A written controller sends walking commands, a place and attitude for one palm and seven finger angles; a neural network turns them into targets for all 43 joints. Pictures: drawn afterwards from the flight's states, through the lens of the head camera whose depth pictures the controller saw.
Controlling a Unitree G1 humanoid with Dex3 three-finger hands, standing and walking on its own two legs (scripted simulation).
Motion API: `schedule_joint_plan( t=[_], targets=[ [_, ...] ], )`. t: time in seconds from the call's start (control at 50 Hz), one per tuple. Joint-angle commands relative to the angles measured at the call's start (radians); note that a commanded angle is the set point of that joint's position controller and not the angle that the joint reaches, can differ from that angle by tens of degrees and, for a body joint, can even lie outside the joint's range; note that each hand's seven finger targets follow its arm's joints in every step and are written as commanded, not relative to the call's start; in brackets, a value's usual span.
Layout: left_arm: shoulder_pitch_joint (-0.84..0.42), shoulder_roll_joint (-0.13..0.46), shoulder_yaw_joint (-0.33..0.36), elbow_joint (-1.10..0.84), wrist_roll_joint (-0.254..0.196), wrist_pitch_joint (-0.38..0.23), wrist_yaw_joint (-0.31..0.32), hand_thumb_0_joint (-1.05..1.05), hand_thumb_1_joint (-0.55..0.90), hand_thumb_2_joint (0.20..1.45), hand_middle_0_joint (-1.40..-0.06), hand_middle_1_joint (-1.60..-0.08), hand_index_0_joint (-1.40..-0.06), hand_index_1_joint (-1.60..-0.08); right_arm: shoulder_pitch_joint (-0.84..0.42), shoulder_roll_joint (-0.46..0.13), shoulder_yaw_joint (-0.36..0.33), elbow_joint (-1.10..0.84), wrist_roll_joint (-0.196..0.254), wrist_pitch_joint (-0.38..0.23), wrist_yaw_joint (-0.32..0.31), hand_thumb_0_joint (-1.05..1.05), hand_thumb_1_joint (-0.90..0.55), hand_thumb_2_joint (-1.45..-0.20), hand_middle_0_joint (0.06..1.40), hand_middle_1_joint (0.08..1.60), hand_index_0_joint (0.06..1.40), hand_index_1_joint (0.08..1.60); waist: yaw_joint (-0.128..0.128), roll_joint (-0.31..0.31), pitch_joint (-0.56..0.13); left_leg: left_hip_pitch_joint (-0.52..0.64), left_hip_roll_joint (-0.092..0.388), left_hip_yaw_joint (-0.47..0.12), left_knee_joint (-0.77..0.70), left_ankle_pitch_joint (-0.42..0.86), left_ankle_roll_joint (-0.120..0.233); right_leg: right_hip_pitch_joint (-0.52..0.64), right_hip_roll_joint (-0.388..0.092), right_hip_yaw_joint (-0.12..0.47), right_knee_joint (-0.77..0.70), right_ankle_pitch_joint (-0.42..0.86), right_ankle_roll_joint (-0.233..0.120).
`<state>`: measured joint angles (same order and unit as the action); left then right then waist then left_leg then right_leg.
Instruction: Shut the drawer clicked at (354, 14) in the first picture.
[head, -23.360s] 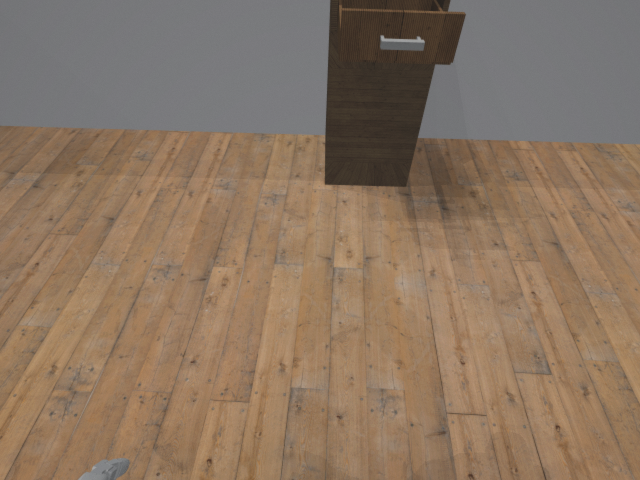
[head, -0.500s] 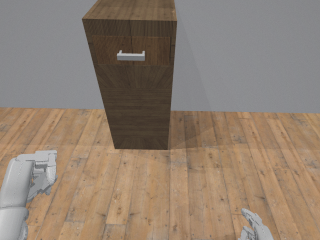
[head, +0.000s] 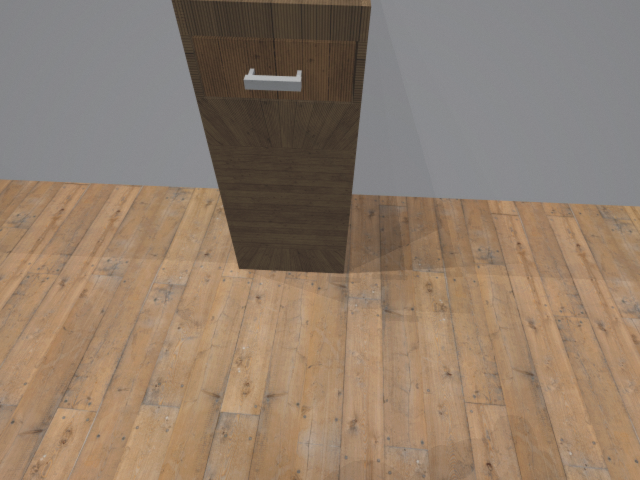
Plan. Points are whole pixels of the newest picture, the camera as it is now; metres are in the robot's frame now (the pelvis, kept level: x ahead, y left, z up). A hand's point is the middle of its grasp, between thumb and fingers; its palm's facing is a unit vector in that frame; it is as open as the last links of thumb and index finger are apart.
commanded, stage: let the arm hang, fingers relaxed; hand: left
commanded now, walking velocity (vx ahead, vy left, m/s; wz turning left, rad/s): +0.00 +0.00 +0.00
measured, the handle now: (274, 78) +0.91 +0.18 +0.04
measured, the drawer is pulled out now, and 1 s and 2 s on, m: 0.00 0.00 0.00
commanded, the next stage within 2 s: look to check the result in 0.54 s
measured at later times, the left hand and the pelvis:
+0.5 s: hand out of the picture +0.06 +0.18 -0.17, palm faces +0.00 -0.98 -0.22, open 7.3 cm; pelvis +0.02 +0.00 +0.01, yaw -1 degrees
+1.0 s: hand out of the picture +0.05 +0.19 -0.16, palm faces +0.01 -0.97 -0.24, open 7.4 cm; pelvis +0.04 -0.01 +0.01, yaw -1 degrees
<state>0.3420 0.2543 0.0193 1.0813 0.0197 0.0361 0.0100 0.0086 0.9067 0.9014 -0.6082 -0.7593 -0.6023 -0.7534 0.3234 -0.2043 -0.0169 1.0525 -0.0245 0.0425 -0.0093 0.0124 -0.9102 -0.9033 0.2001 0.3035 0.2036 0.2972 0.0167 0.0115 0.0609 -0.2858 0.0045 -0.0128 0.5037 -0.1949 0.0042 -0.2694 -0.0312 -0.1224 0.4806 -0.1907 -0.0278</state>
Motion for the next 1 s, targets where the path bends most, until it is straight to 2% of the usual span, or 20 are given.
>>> schedule_joint_plan(
  t=[0.0, 0.04, 0.12, 0.14, 0.26, 0.36, 0.42, 0.58, 0.74, 0.88, 0.98],
  targets=[
    [-0.059, 0.116, 0.026, -0.037, -0.006, -0.035, 0.006, 0.0, 0.9, 0.9, -0.24, -0.343, -0.24, -0.343, 0.037, -0.117, -0.024, -0.025, 0.001, -0.029, -0.009, 0.0, -0.9, -0.9, 0.2, 0.3, 0.2, 0.3, -0.027, -0.017, 0.025, 0.0, 0.071, -0.083, -0.131, -0.163, 0.042, -0.063, -0.099, 0.148, -0.185, -0.318, -0.047],
    [-0.049, 0.113, 0.027, -0.019, -0.007, -0.035, 0.007, 0.0, 0.9, 0.9, -0.2, -0.3, -0.2, -0.3, 0.043, -0.111, -0.021, -0.009, 0.0, -0.034, -0.01, 0.0, -0.9, -0.9, 0.2, 0.3, 0.2, 0.3, -0.02, 0.003, 0.025, -0.019, 0.079, -0.096, -0.161, -0.158, 0.044, -0.028, -0.09, 0.137, -0.163, -0.277, -0.042],
    [-0.035, 0.107, 0.027, 0.005, -0.006, -0.038, 0.01, 0.0, 0.9, 0.9, -0.2, -0.3, -0.2, -0.3, 0.032, -0.106, -0.023, 0.007, 0.003, -0.038, -0.011, 0.0, -0.9, -0.9, 0.2, 0.3, 0.2, 0.3, -0.008, -0.009, 0.027, -0.028, 0.074, -0.084, -0.169, -0.142, 0.044, 0.005, -0.089, 0.14, -0.164, -0.243, -0.04],
    [-0.043, 0.106, 0.026, 0.007, -0.007, -0.04, 0.01, 0.0, 0.9, 0.9, -0.2, -0.3, -0.2, -0.3, 0.033, -0.098, -0.021, 0.011, 0.003, -0.039, -0.011, 0.0, -0.9, -0.9, 0.2, 0.3, 0.2, 0.3, -0.011, -0.024, 0.027, -0.021, 0.072, -0.078, -0.165, -0.12, 0.041, 0.01, -0.094, 0.141, -0.166, -0.232, -0.041],
    [-0.068, 0.089, 0.026, 0.014, -0.007, -0.041, 0.013, 0.0, 0.9, 0.9, -0.2, -0.3, -0.2, -0.3, 0.018, -0.082, -0.017, 0.029, 0.001, -0.043, -0.013, 0.0, -0.9, -0.9, 0.2, 0.3, 0.2, 0.3, -0.009, 0.01, 0.041, -0.02, 0.08, -0.08, -0.189, -0.091, 0.036, 0.025, -0.089, 0.132, -0.157, -0.187, -0.031],
    [-0.083, 0.081, 0.027, 0.013, -0.008, -0.047, 0.015, 0.0, 0.9, 0.9, -0.2, -0.3, -0.2, -0.3, 0.007, -0.074, -0.016, 0.033, 0.003, -0.048, -0.015, 0.0, -0.9, -0.9, 0.2, 0.3, 0.2, 0.3, -0.01, -0.005, 0.018, 0.004, 0.079, -0.065, -0.176, -0.007, 0.03, 0.061, -0.094, 0.134, -0.159, -0.119, -0.029],
    [-0.088, 0.077, 0.026, 0.013, -0.008, -0.05, 0.017, 0.0, 0.9, 0.9, -0.2, -0.3, -0.2, -0.3, -0.003, -0.077, -0.017, 0.034, 0.004, -0.047, -0.016, 0.0, -0.9, -0.9, 0.2, 0.3, 0.2, 0.3, -0.012, 0.009, 0.012, 0.03, 0.081, -0.059, -0.167, 0.025, 0.026, 0.058, -0.094, 0.136, -0.164, -0.095, -0.029],
    [-0.1, 0.067, 0.024, 0.022, -0.01, -0.053, 0.017, 0.0, 0.9, 0.9, -0.2, -0.3, -0.2, -0.3, -0.019, -0.079, -0.015, 0.042, 0.005, -0.049, -0.02, 0.0, -0.9, -0.9, 0.2, 0.3, 0.2, 0.3, -0.017, 0.012, -0.019, 0.072, 0.09, -0.053, -0.169, 0.072, 0.021, 0.084, -0.094, 0.133, -0.164, -0.029, -0.024],
    [-0.097, 0.07, 0.022, 0.036, -0.01, -0.053, 0.018, 0.0, 0.9, 0.9, -0.2, -0.3, -0.2, -0.3, -0.028, -0.08, -0.013, 0.051, 0.006, -0.046, -0.021, 0.0, -0.9, -0.9, 0.2, 0.3, 0.2, 0.3, -0.019, -0.001, -0.007, 0.088, 0.092, -0.043, -0.169, 0.077, 0.018, 0.085, -0.095, 0.13, -0.178, -0.019, -0.023],
    [-0.093, 0.074, 0.019, 0.043, -0.011, -0.056, 0.019, 0.0, 0.9, 0.9, -0.2, -0.3, -0.2, -0.3, -0.032, -0.09, -0.012, 0.058, 0.008, -0.047, -0.023, 0.0, -0.9, -0.9, 0.2, 0.3, 0.2, 0.3, -0.02, -0.012, -0.027, 0.108, 0.097, -0.04, -0.171, 0.099, 0.017, 0.108, -0.095, 0.129, -0.177, 0.027, -0.022],
    [-0.092, 0.068, 0.016, 0.049, -0.011, -0.052, 0.019, 0.0, 0.9, 0.9, -0.2, -0.3, -0.2, -0.3, -0.039, -0.084, -0.008, 0.061, 0.006, -0.043, -0.023, 0.0, -0.9, -0.9, 0.2, 0.3, 0.2, 0.3, -0.019, 0.007, 0.018, 0.098, 0.094, -0.04, -0.18, 0.068, 0.016, 0.08, -0.091, 0.137, -0.194, -0.026, -0.022]
  ],
)
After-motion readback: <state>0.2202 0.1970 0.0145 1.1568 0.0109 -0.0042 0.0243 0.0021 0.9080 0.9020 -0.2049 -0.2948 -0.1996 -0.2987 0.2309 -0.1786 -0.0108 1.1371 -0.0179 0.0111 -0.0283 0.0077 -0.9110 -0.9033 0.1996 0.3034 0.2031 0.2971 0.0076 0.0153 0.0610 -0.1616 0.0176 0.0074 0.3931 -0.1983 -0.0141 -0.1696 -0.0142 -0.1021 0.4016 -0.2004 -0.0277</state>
